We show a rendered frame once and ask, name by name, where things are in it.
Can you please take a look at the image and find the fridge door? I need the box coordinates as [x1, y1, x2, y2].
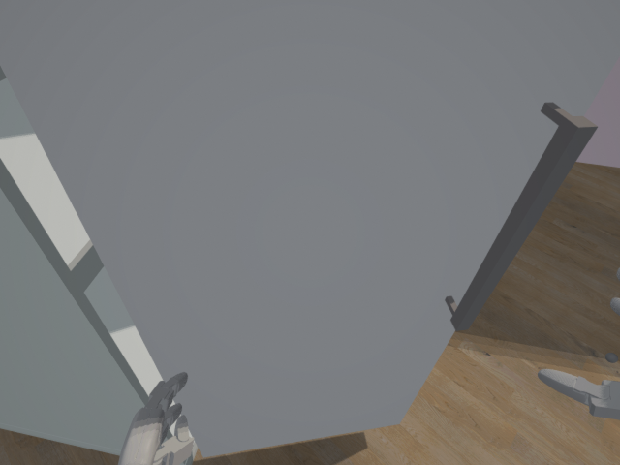
[0, 0, 620, 458]

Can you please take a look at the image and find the handle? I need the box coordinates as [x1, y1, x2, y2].
[445, 103, 598, 331]

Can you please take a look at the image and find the left robot hand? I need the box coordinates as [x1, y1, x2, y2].
[118, 372, 194, 465]

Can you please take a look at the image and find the right robot hand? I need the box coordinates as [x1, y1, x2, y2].
[538, 267, 620, 420]

